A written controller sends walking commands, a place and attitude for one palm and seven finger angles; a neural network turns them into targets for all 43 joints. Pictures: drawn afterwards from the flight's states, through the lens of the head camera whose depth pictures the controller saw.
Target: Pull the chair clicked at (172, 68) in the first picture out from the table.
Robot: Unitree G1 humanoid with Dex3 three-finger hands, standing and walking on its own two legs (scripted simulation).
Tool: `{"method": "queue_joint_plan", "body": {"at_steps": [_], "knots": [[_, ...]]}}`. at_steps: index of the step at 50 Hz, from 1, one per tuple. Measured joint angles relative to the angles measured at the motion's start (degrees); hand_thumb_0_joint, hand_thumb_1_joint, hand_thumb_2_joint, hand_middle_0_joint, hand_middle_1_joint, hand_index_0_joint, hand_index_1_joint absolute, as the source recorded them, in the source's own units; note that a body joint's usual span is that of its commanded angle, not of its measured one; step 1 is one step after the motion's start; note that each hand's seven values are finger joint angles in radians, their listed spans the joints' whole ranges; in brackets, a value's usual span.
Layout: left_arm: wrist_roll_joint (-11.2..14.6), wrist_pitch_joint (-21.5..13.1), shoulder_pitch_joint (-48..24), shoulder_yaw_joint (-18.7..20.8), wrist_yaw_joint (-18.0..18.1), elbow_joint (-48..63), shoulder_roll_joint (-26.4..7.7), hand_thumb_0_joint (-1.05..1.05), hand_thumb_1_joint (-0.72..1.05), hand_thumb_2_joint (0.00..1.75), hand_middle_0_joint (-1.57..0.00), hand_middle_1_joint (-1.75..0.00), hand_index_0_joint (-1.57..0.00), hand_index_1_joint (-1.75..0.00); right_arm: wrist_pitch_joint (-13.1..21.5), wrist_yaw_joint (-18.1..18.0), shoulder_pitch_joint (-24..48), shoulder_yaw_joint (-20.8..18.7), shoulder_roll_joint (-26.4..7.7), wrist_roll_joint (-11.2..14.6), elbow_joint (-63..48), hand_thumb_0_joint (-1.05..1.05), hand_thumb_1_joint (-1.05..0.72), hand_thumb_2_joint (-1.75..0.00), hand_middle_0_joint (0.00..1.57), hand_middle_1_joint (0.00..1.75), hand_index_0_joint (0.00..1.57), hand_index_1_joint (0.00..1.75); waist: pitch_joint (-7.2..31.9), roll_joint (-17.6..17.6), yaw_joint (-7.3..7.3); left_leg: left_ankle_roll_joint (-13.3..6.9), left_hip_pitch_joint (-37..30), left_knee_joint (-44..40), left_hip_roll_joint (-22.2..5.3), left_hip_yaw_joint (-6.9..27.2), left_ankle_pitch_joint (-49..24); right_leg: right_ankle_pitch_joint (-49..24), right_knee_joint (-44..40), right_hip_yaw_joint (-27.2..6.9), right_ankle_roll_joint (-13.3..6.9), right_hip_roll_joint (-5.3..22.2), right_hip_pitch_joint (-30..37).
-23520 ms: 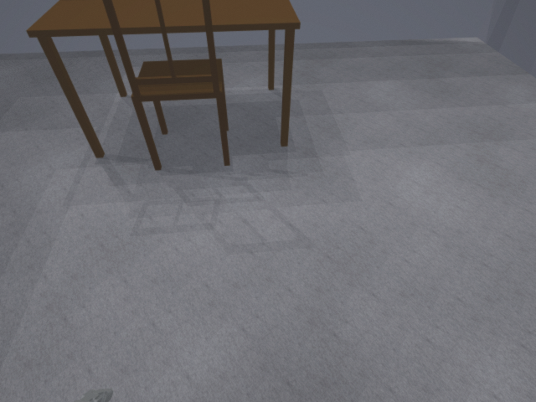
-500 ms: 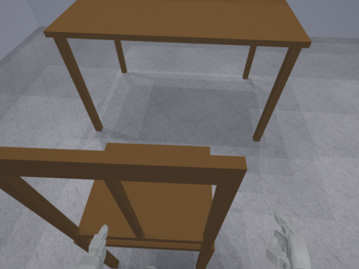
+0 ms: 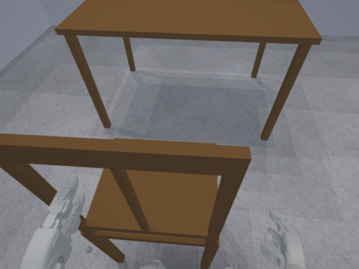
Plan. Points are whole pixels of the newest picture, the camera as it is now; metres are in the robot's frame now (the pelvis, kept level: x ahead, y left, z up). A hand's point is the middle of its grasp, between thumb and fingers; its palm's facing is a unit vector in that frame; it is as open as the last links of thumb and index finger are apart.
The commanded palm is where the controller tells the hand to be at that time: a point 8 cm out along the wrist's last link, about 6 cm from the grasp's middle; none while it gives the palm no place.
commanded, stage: draw the hand back to the body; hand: left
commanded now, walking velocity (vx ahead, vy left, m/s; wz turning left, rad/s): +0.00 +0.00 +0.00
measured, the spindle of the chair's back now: (134, 204) +0.26 +0.13 +0.02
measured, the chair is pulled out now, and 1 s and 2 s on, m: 0.66 0.65 0.69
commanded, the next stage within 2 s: step back with the hand held close in 1.10 s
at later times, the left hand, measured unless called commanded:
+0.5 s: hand (37, 220) +0.17 +0.23 +0.14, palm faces +0.30 -0.84 -0.46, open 12.2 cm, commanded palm +0.15 +0.28 +0.21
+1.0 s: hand (26, 207) +0.19 +0.25 +0.15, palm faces +0.37 -0.77 -0.52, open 6.8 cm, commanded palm +0.17 +0.29 +0.25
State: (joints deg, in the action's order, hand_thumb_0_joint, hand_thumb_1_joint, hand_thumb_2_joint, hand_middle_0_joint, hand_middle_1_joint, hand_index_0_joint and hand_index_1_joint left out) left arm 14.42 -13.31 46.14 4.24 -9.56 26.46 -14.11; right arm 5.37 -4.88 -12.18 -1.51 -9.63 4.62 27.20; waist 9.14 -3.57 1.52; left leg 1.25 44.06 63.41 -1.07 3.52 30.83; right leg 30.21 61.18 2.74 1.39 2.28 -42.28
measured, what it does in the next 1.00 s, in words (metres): rises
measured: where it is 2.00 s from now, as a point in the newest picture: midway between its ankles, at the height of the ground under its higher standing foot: outside the picture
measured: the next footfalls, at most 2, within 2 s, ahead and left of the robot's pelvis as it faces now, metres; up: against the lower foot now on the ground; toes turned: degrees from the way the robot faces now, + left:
none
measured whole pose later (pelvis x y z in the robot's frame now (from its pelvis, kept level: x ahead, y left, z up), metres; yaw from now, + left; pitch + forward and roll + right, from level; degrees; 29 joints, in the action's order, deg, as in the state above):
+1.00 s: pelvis +0.04 -0.02 +0.07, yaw +1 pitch -3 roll +0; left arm 3.9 10.8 34.2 12.4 9.4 22.2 -22.4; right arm 14.0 -5.8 -9.9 2.1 -14.1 0.9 38.3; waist -2.5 -4.9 5.5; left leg 2.2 8.5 30.4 -1.2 2.9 19.3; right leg 20.4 31.3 3.5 0.6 2.3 -8.0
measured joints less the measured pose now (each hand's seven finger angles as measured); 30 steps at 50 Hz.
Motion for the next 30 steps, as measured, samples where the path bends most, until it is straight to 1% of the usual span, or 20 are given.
{"method": "queue_joint_plan", "body": {"at_steps": [2, 3, 4, 6, 9, 12, 14, 18, 22, 30], "knots": [[1.18, 0.28, 0.00, 1.95, 0.62, 0.64, -0.32, -0.01, -0.52, 0.22, -0.01, -0.01, -0.01, -0.01, 0.51, -0.64, -0.57, 0.33, -0.13, 0.13, 0.35, 0.01, -0.90, -0.89, 0.20, 0.29, 0.21, 0.30, 0.05, -0.10, 0.13, 0.04, -1.61, -1.51, -0.05, 0.24, -0.60, -0.62, -1.71, 0.30, -0.05, -0.07, 1.79], [-0.82, 1.50, -0.46, 2.53, 2.54, 1.17, -1.17, -0.01, -0.50, 0.23, -0.01, -0.01, -0.01, -0.01, 0.39, -1.20, -1.04, 0.41, -0.21, -0.17, 0.37, 0.01, -0.90, -0.89, 0.20, 0.29, 0.21, 0.30, 0.05, -0.02, 0.68, 0.10, -2.65, -2.38, -0.18, 0.20, -0.90, -0.97, -2.64, 0.30, -0.12, -0.19, 2.82], [-3.18, 3.71, -0.88, 2.79, 5.21, 1.94, -2.17, -0.01, -0.48, 0.24, -0.02, -0.01, -0.01, -0.01, -0.06, -1.78, -1.47, 0.62, -0.38, -0.52, 0.28, 0.01, -0.90, -0.89, 0.20, 0.29, 0.21, 0.30, -0.10, -0.03, 1.08, 0.16, -4.00, -3.44, -0.28, 0.17, -1.23, -1.38, -3.76, 0.31, -0.16, -0.29, 4.17], [-6.59, 7.90, -1.16, 2.83, 10.00, 3.30, -3.26, -0.01, -0.44, 0.26, -0.02, -0.02, -0.02, -0.02, -0.70, -2.49, -2.04, 1.18, -0.79, -0.96, 0.15, 0.01, -0.90, -0.89, 0.20, 0.29, 0.21, 0.30, -0.37, -0.35, 1.19, 0.21, -6.83, -5.79, -0.33, 0.23, -2.03, -2.26, -6.31, 0.48, -0.14, -0.34, 7.14], [-9.36, 11.80, -1.20, 2.29, 14.76, 3.48, -2.93, -0.01, -0.36, 0.30, -0.03, -0.04, -0.03, -0.04, -1.63, -3.09, -2.09, 1.83, -1.28, -1.44, 0.06, 0.01, -0.90, -0.89, 0.20, 0.29, 0.21, 0.30, -1.21, -0.85, 0.95, 0.04, -11.01, -9.19, -0.44, -0.14, -3.17, -3.56, -9.82, 0.27, -0.10, -0.45, 11.24], [-10.68, 14.13, -2.42, 1.86, 17.30, 2.48, -3.15, -0.01, -0.26, 0.34, -0.04, -0.06, -0.04, -0.06, -1.75, -3.57, -2.04, 2.33, -1.70, -1.80, 0.57, 0.01, -0.90, -0.89, 0.20, 0.29, 0.21, 0.30, -2.34, -0.89, 0.98, -0.08, -14.68, -12.29, -0.43, -0.47, -4.24, -4.67, -12.82, 0.08, -0.03, -0.43, 14.79], [-11.10, 14.90, -3.56, 2.15, 18.28, 1.92, -3.70, -0.01, -0.20, 0.37, -0.05, -0.07, -0.05, -0.07, -1.38, -3.70, -2.02, 2.66, -1.92, -2.00, 1.20, 0.01, -0.90, -0.89, 0.20, 0.29, 0.21, 0.30, -3.15, -0.66, 1.07, -0.10, -16.97, -14.26, -0.36, -0.62, -4.94, -5.29, -14.62, 0.01, -0.02, -0.35, 16.98], [-11.13, 16.07, -4.53, 3.08, 19.06, 1.05, -5.00, -0.01, -0.06, 0.44, -0.10, -0.12, -0.07, -0.10, -0.21, -3.64, -1.76, 3.14, -2.25, -2.19, 2.60, 0.01, -0.90, -0.89, 0.20, 0.29, 0.21, 0.30, -4.88, -0.40, 1.15, -0.06, -21.30, -17.99, -0.24, -0.76, -6.20, -6.42, -18.13, 0.04, -0.06, -0.23, 21.21], [-10.92, 17.27, -5.01, 4.02, 19.00, 0.37, -6.28, 0.00, 0.09, 0.51, -0.13, -0.15, -0.13, -0.15, 1.28, -3.37, -1.26, 3.45, -2.45, -2.42, 4.04, 0.01, -0.90, -0.89, 0.20, 0.29, 0.21, 0.30, -6.41, -0.36, 1.38, -0.01, -24.97, -21.46, -0.14, -0.90, -7.38, -7.44, -21.29, 0.04, -0.08, -0.13, 24.74], [-10.38, 20.28, -7.16, 6.16, 18.93, -1.38, -8.33, 0.00, 0.37, 0.65, -0.15, -0.20, -0.26, -0.23, 4.61, -2.64, -0.01, 3.81, -2.94, -3.05, 6.85, 0.01, -0.90, -0.89, 0.20, 0.29, 0.21, 0.30, -8.83, -0.59, 2.33, 0.20, -30.46, -27.19, -0.07, -1.02, -9.37, -9.02, -26.30, 0.14, -0.23, -0.05, 29.91]]}}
